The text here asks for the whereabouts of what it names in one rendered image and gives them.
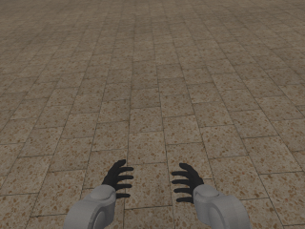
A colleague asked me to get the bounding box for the left robot forearm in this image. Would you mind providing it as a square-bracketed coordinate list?
[63, 184, 116, 229]

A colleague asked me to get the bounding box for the right robot hand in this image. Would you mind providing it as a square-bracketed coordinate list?
[172, 162, 204, 204]

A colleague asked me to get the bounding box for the left robot hand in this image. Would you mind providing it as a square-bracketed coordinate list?
[101, 159, 134, 199]

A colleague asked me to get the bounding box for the right robot forearm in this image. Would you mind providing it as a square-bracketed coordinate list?
[193, 184, 253, 229]

